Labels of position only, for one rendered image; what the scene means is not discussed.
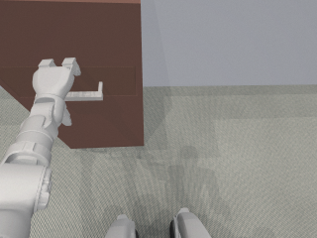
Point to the robot left thigh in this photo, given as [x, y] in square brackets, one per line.
[121, 228]

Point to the handle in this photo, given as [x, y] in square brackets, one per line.
[85, 95]

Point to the robot left forearm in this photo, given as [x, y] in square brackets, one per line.
[34, 142]

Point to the robot right thigh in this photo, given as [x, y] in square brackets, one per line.
[187, 225]

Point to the cabinet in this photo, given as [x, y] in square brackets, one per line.
[95, 33]

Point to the robot left upper arm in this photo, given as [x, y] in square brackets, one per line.
[24, 189]

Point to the robot thigh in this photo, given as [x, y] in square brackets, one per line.
[187, 225]
[121, 228]

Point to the robot left hand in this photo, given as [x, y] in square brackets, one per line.
[56, 80]

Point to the drawer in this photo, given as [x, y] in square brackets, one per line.
[116, 79]

